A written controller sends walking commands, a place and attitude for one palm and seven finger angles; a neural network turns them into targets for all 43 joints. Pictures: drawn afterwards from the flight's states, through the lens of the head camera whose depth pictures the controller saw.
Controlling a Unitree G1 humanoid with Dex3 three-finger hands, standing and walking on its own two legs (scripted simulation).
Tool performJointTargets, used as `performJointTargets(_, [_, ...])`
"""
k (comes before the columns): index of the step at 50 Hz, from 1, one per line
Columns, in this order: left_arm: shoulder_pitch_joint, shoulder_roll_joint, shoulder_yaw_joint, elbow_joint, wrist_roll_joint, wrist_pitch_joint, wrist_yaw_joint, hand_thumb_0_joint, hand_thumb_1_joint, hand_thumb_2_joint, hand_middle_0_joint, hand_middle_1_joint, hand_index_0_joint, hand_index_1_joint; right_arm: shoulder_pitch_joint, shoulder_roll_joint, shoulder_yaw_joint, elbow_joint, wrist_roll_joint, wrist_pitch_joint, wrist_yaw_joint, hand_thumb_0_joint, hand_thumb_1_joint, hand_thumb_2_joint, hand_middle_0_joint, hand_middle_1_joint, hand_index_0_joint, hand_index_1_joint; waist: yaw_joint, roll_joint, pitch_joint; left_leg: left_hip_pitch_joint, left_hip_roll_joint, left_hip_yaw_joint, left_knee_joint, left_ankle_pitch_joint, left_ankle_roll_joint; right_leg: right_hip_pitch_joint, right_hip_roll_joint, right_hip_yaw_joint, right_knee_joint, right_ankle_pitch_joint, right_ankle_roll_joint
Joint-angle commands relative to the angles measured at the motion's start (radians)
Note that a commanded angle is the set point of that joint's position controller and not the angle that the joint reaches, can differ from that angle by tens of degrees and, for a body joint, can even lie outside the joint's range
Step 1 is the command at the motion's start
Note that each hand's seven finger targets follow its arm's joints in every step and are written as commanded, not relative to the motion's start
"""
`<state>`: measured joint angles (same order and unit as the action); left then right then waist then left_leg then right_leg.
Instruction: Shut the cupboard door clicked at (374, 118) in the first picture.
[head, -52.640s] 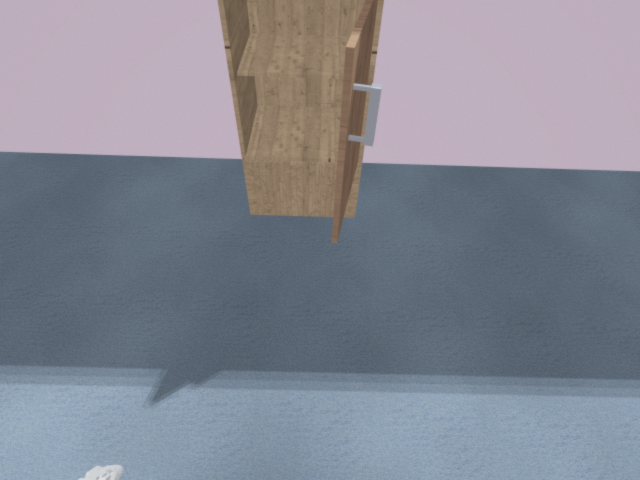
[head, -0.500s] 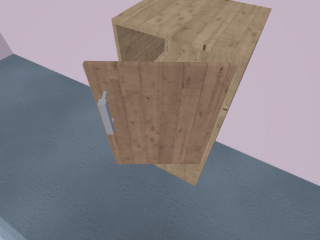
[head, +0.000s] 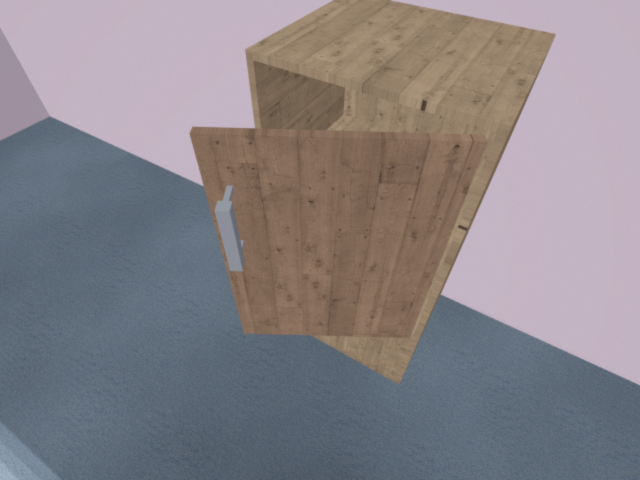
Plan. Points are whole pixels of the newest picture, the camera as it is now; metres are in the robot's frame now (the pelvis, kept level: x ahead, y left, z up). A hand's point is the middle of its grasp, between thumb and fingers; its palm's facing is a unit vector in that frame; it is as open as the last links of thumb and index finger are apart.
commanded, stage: come to a stop and stand still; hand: left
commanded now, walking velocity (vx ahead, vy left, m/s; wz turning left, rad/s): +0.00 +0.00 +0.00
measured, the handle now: (233, 229) +0.50 +0.18 -0.01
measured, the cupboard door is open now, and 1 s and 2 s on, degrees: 30 30 30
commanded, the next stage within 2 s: look again from close up in 0.30 s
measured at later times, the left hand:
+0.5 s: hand out of the picture -0.02 +0.18 -0.17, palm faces +0.02 -0.98 -0.20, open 7.4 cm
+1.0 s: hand out of the picture +0.00 +0.17 -0.17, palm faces +0.03 -0.98 -0.19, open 7.4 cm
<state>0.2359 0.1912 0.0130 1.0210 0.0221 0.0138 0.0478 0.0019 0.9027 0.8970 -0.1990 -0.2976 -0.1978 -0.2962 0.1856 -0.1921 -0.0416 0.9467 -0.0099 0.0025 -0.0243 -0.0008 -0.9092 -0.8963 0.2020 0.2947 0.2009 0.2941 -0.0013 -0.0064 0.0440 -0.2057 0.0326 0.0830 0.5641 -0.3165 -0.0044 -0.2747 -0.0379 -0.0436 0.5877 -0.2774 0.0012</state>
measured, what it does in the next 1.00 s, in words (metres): stands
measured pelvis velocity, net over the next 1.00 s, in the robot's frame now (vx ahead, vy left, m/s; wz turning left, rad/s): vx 0.00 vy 0.00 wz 0.01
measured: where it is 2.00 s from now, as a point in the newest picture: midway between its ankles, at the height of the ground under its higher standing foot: outside the picture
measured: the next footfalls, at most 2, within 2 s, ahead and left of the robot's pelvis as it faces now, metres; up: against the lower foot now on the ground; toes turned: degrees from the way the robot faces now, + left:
none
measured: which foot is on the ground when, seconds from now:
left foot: down 0.00-1.00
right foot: down 0.00-1.00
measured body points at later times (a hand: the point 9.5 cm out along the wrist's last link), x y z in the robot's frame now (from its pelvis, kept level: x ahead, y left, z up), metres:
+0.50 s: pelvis -0.01 +0.01 +0.01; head -0.01 +0.01 +0.46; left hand -0.02 +0.23 -0.15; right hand -0.03 -0.22 -0.15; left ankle -0.01 +0.12 -0.73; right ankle +0.02 -0.12 -0.73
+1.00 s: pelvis +0.00 +0.00 +0.01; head +0.00 +0.00 +0.46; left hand +0.00 +0.22 -0.15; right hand +0.00 -0.22 -0.15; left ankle -0.01 +0.12 -0.73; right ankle +0.02 -0.12 -0.73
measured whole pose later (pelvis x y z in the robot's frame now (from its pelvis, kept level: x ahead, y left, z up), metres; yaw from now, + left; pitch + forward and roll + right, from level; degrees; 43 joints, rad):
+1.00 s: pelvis +0.00 +0.00 +0.01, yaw +0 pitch -2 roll +0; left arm 0.28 0.16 -0.01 1.11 0.01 -0.02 0.04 0.01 0.91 0.90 -0.20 -0.30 -0.20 -0.30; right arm 0.27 -0.14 0.00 1.13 -0.01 -0.02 -0.02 0.00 -0.92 -0.90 0.20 0.29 0.20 0.29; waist 0.00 -0.02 0.03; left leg -0.15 0.02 0.08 0.43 -0.24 0.00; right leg -0.21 -0.04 -0.05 0.45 -0.20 0.00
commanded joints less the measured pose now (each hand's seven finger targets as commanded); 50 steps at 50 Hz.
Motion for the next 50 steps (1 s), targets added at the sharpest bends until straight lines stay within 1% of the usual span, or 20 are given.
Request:
performJointTargets(1, [0.003,0.123,0.012,-0.087,0.002,-0.008,-0.008,0.0,0.9,0.9,-0.2,-0.3,-0.2,-0.3,0.021,-0.131,-0.015,-0.067,-0.008,-0.008,0.011,0.0,-0.9,-0.9,0.2,0.3,0.2,0.3,0.003,0.043,0.092,-0.147,0.106,-0.145,-0.237,-0.062,0.046,-0.019,-0.03,0.071,-0.13,-0.033,-0.021])
performJointTargets(2, [0.015,0.123,0.011,-0.086,0.003,-0.009,-0.011,0.0,0.9,0.9,-0.2,-0.3,-0.2,-0.3,0.027,-0.141,-0.016,-0.072,-0.01,-0.007,0.013,0.0,-0.9,-0.9,0.2,0.3,0.2,0.3,0.001,0.015,0.099,-0.163,0.093,-0.15,-0.256,-0.144,0.045,-0.02,-0.029,0.079,-0.141,-0.064,-0.023])
performJointTargets(4, [0.036,0.122,0.009,-0.083,0.002,-0.013,-0.015,0.0,0.9,0.9,-0.2,-0.3,-0.2,-0.3,0.039,-0.138,-0.013,-0.062,-0.012,-0.012,0.015,0.0,-0.9,-0.9,0.2,0.3,0.2,0.3,0.002,0.054,0.058,-0.141,0.086,-0.152,-0.272,-0.152,0.048,0.003,-0.031,0.072,-0.143,-0.042,-0.022])
performJointTargets(5, [0.046,0.121,0.008,-0.081,0.002,-0.014,-0.016,0.0,0.9,0.9,-0.2,-0.3,-0.2,-0.3,0.045,-0.135,-0.01,-0.061,-0.012,-0.012,0.015,0.0,-0.9,-0.9,0.2,0.3,0.2,0.3,0.001,0.04,0.047,-0.138,0.083,-0.151,-0.273,-0.164,0.047,0.006,-0.032,0.076,-0.149,-0.05,-0.022])
performJointTargets(6, [0.05,0.122,0.008,-0.079,0.002,-0.015,-0.016,0.0,0.9,0.9,-0.2,-0.3,-0.2,-0.3,0.051,-0.134,-0.01,-0.056,-0.012,-0.012,0.016,0.0,-0.9,-0.9,0.2,0.3,0.2,0.3,0.001,0.019,0.04,-0.133,0.076,-0.15,-0.27,-0.165,0.046,0.006,-0.036,0.079,-0.159,-0.063,-0.02])
performJointTargets(9, [0.061,0.12,0.004,-0.072,0.001,-0.019,-0.017,0.0,0.9,0.9,-0.2,-0.3,-0.2,-0.3,0.076,-0.12,-0.004,-0.036,-0.011,-0.009,0.017,0.0,-0.9,-0.9,0.2,0.3,0.2,0.3,-0.005,-0.002,0.039,-0.121,0.063,-0.138,-0.261,-0.165,0.043,-0.013,-0.048,0.091,-0.198,-0.116,-0.021])
performJointTargets(12, [0.066,0.123,0.004,-0.064,-0.002,-0.026,-0.017,0.0,0.9,0.9,-0.2,-0.3,-0.2,-0.3,0.107,-0.113,0.001,-0.011,-0.011,-0.011,0.018,0.0,-0.9,-0.9,0.2,0.3,0.2,0.3,-0.013,-0.035,0.029,-0.093,0.052,-0.126,-0.238,-0.114,0.04,-0.032,-0.064,0.114,-0.225,-0.141,-0.026])
performJointTargets(15, [0.071,0.119,0.001,-0.047,-0.005,-0.029,-0.018,0.0,0.9,0.9,-0.2,-0.3,-0.2,-0.3,0.123,-0.103,0.008,0.017,-0.009,-0.017,0.016,0.0,-0.9,-0.9,0.2,0.3,0.2,0.3,-0.01,0.002,0.031,-0.096,0.055,-0.129,-0.251,-0.098,0.037,-0.016,-0.066,0.108,-0.224,-0.108,-0.027])
performJointTargets(17, [0.08,0.113,-0.001,-0.032,-0.007,-0.032,-0.018,0.0,0.9,0.9,-0.2,-0.3,-0.2,-0.3,0.133,-0.099,0.013,0.034,-0.007,-0.021,0.015,0.0,-0.9,-0.9,0.2,0.3,0.2,0.3,-0.008,-0.004,0.027,-0.097,0.057,-0.126,-0.253,-0.079,0.034,0.0,-0.068,0.108,-0.221,-0.085,-0.028])
performJointTargets(22, [0.093,0.094,-0.007,0.005,-0.011,-0.038,-0.016,0.0,0.9,0.9,-0.2,-0.3,-0.2,-0.3,0.154,-0.081,0.024,0.081,-0.003,-0.031,0.011,0.0,-0.9,-0.9,0.2,0.3,0.2,0.3,-0.001,0.019,0.009,-0.075,0.061,-0.116,-0.252,0.006,0.031,0.047,-0.075,0.098,-0.21,0.017,-0.03])
performJointTargets(25, [0.092,0.085,-0.01,0.023,-0.012,-0.04,-0.014,0.0,0.9,0.9,-0.2,-0.3,-0.2,-0.3,0.164,-0.068,0.029,0.104,-0.001,-0.034,0.008,0.0,-0.9,-0.9,0.2,0.3,0.2,0.3,0.001,0.012,0.009,-0.069,0.063,-0.107,-0.246,0.054,0.027,0.07,-0.078,0.088,-0.204,0.068,-0.029])
performJointTargets(26, [0.094,0.081,-0.011,0.027,-0.013,-0.04,-0.013,0.0,0.9,0.9,-0.2,-0.3,-0.2,-0.3,0.166,-0.065,0.03,0.112,-0.001,-0.033,0.007,0.0,-0.9,-0.9,0.2,0.3,0.2,0.3,0.002,-0.002,0.009,-0.063,0.061,-0.105,-0.241,0.061,0.026,0.069,-0.079,0.088,-0.206,0.07,-0.029])
performJointTargets(28, [0.091,0.077,-0.011,0.036,-0.011,-0.04,-0.012,0.0,0.9,0.9,-0.2,-0.3,-0.2,-0.3,0.17,-0.053,0.03,0.124,-0.001,-0.032,0.005,0.0,-0.9,-0.9,0.2,0.3,0.2,0.3,0.001,0.0,0.029,-0.054,0.062,-0.1,-0.239,0.08,0.025,0.059,-0.077,0.088,-0.211,0.082,-0.03])
performJointTargets(30, [0.092,0.072,-0.011,0.044,-0.012,-0.04,-0.011,0.0,0.9,0.9,-0.2,-0.3,-0.2,-0.3,0.17,-0.05,0.031,0.134,-0.001,-0.032,0.004,0.0,-0.9,-0.9,0.2,0.3,0.2,0.3,0.003,0.023,0.025,-0.052,0.063,-0.096,-0.236,0.094,0.024,0.069,-0.079,0.088,-0.207,0.105,-0.03])
performJointTargets(34, [0.092,0.065,-0.01,0.052,-0.011,-0.041,-0.009,0.0,0.9,0.9,-0.2,-0.3,-0.2,-0.3,0.169,-0.042,0.029,0.146,0.001,-0.032,0.001,0.0,-0.9,-0.9,0.2,0.3,0.2,0.3,0.002,0.012,0.019,-0.035,0.067,-0.089,-0.23,0.117,0.023,0.077,-0.076,0.087,-0.204,0.145,-0.029])
performJointTargets(38, [0.092,0.061,-0.009,0.054,-0.01,-0.042,-0.008,0.0,0.9,0.9,-0.2,-0.3,-0.2,-0.3,0.163,-0.032,0.027,0.152,0.001,-0.029,0.0,0.0,-0.9,-0.9,0.2,0.3,0.2,0.3,0.001,-0.011,0.03,-0.024,0.066,-0.084,-0.228,0.112,0.021,0.068,-0.076,0.089,-0.216,0.14,-0.029])
performJointTargets(41, [0.089,0.06,-0.009,0.053,-0.011,-0.042,-0.008,0.0,0.9,0.9,-0.2,-0.3,-0.2,-0.3,0.156,-0.032,0.028,0.157,0.0,-0.028,0.0,0.0,-0.9,-0.9,0.2,0.3,0.2,0.3,0.0,-0.006,0.031,-0.02,0.064,-0.082,-0.227,0.116,0.019,0.065,-0.079,0.091,-0.219,0.14,-0.028])
performJointTargets(43, [0.093,0.059,-0.008,0.054,-0.009,-0.043,-0.008,0.0,0.9,0.9,-0.2,-0.3,-0.2,-0.3,0.154,-0.026,0.027,0.161,0.0,-0.027,0.0,0.0,-0.9,-0.9,0.2,0.3,0.2,0.3,0.001,-0.023,0.035,-0.009,0.064,-0.081,-0.229,0.122,0.02,0.062,-0.078,0.089,-0.227,0.144,-0.028])
performJointTargets(47, [0.092,0.06,-0.007,0.055,-0.011,-0.044,-0.009,0.0,0.9,0.9,-0.2,-0.3,-0.2,-0.3,0.148,-0.033,0.028,0.162,0.0,-0.028,0.0,0.0,-0.9,-0.9,0.2,0.3,0.2,0.3,-0.001,0.008,0.024,-0.005,0.065,-0.08,-0.233,0.13,0.017,0.071,-0.079,0.09,-0.226,0.154,-0.028])
performJointTargets(50, [0.094,0.057,-0.007,0.055,-0.009,-0.042,-0.008,0.0,0.9,0.9,-0.2,-0.3,-0.2,-0.3,0.141,-0.034,0.029,0.161,0.001,-0.027,0.0,0.0,-0.9,-0.9,0.2,0.3,0.2,0.3,0.001,0.005,0.04,-0.013,0.067,-0.083,-0.243,0.109,0.016,0.066,-0.075,0.088,-0.233,0.13,-0.025])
